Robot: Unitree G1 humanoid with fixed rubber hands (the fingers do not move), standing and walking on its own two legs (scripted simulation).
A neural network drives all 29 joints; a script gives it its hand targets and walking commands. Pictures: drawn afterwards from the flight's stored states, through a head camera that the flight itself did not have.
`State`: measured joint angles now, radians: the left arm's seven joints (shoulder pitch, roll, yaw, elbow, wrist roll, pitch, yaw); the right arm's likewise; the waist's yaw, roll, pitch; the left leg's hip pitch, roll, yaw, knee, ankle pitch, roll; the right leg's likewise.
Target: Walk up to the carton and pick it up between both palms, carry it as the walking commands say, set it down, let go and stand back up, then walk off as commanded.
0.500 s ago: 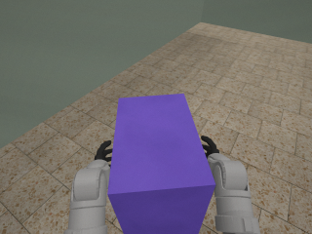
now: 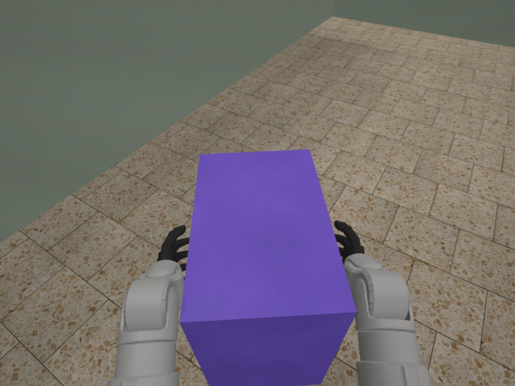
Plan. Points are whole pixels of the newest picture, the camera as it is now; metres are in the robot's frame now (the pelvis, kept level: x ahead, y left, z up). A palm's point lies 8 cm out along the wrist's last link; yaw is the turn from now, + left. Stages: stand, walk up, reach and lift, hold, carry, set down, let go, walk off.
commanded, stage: carry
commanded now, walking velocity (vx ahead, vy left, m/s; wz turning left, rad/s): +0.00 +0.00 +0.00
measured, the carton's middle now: (260, 270) +0.31 +0.00 +0.00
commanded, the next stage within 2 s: none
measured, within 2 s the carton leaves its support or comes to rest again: neither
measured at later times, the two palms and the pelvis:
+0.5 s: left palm (177, 277) +0.28 +0.13 +0.04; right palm (356, 271) +0.28 -0.15 +0.04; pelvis +0.00 -0.01 +0.00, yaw +0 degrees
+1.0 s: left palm (194, 274) +0.27 +0.10 +0.06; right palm (381, 277) +0.26 -0.18 +0.06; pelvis -0.01 -0.03 -0.02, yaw -5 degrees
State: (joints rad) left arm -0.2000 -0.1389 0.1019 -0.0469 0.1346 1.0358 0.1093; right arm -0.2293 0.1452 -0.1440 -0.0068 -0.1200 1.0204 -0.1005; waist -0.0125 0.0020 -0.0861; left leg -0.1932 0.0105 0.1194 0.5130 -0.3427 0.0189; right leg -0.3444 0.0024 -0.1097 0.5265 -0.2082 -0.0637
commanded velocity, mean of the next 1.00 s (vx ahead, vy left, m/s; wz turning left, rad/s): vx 0.00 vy -0.07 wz -0.20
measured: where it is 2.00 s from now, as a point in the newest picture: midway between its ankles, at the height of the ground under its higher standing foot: outside the picture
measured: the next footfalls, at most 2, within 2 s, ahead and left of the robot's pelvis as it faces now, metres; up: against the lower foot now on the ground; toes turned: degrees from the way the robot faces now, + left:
left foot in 1.34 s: +0.00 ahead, +0.04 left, +0.00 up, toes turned -5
right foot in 1.60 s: -0.08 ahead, -0.33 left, +0.00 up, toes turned -28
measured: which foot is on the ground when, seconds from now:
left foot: down 0.00-1.00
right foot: down 0.00-1.00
